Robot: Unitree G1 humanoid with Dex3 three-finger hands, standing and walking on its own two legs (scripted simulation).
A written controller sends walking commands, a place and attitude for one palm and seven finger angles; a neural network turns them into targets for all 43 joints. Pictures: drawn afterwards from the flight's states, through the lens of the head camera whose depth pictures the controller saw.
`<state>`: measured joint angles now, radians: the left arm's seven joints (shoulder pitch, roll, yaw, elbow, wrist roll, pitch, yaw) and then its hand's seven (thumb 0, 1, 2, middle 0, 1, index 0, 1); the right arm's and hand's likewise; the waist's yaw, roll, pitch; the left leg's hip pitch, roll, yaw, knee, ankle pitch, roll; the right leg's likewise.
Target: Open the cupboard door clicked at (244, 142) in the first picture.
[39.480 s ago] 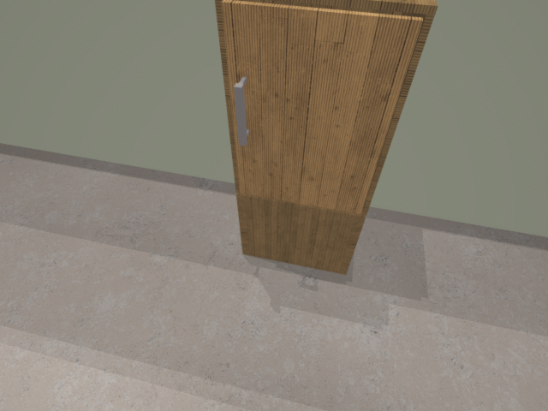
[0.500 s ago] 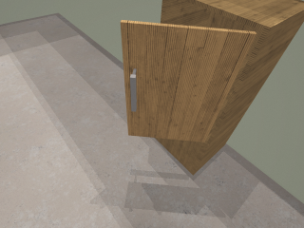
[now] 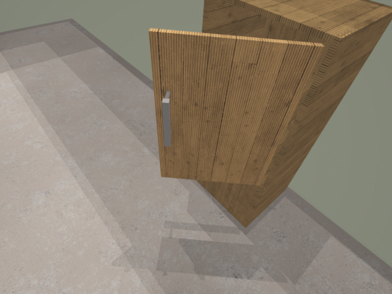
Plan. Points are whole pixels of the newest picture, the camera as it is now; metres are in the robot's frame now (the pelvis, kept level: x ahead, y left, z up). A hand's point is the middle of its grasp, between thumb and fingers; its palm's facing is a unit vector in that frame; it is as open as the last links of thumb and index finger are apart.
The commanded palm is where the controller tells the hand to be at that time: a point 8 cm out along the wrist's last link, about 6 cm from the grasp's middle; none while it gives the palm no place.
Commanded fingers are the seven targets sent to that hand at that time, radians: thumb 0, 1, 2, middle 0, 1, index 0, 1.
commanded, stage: raise the hand with hooked fingers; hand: left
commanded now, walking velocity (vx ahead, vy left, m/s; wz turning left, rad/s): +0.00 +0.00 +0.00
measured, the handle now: (167, 120) +0.59 +0.13 +0.00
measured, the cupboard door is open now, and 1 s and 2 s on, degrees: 45 45 45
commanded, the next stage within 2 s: none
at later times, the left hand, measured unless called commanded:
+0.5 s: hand (132, 274) +0.18 +0.14 -0.08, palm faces -0.01 -1.00 +0.02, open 8.7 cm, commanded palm +0.15 +0.22 -0.05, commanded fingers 0.00 0.36 0.67 -0.24 -0.64 -0.24 -0.64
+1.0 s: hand (102, 237) +0.23 +0.21 -0.01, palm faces +0.10 -0.99 -0.07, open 11.7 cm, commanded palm +0.19 +0.25 -0.02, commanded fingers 0.00 -0.22 0.42 -0.28 -1.02 -0.28 -1.02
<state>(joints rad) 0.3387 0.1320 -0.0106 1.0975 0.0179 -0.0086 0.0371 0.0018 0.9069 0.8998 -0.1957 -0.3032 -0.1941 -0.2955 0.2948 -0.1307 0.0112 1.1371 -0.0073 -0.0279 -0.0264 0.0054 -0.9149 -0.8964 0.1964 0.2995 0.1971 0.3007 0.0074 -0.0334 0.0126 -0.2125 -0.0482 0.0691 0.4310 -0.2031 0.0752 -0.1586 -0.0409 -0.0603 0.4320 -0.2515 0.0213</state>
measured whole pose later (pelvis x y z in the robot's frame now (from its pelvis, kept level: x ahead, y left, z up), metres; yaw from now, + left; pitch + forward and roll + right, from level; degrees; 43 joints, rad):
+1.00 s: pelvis +0.00 -0.04 -0.07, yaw +1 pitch +15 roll -1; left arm 0.31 0.29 0.37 0.11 -0.38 -0.39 -0.38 0.00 0.01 0.52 -0.26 -0.88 -0.26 -0.87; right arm 0.30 -0.24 -0.02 0.59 0.04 -0.20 -0.06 0.01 -0.90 -0.90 0.20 0.30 0.20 0.30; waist -0.01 0.03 -0.13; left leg -0.83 0.02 0.02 1.04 -0.46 0.02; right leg -0.76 0.03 -0.08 1.02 -0.51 -0.05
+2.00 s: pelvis -0.01 +0.00 -0.06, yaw +1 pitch +11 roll -3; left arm -0.03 0.42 0.43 0.41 -0.36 -0.32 -0.53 -0.01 -0.50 0.30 -0.30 -1.20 -0.30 -1.20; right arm 0.31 -0.29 0.03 0.54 0.04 -0.19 -0.05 0.01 -0.90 -0.90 0.20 0.30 0.20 0.30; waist -0.02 0.01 -0.09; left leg -0.75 0.00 0.02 0.96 -0.41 0.07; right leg -0.66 0.02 -0.08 0.89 -0.44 -0.01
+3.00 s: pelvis -0.01 -0.02 -0.07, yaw +0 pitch +16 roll -3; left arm -0.50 0.47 0.41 0.83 -0.25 -0.35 -0.47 -0.01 -0.50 0.30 -0.30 -1.20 -0.29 -1.20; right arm 0.33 -0.29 0.03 0.61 0.04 -0.09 -0.06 0.01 -0.90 -0.90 0.20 0.30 0.20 0.30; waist -0.07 0.01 -0.10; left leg -0.87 0.02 0.01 1.02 -0.44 0.05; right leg -0.78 0.04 -0.08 0.96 -0.47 -0.03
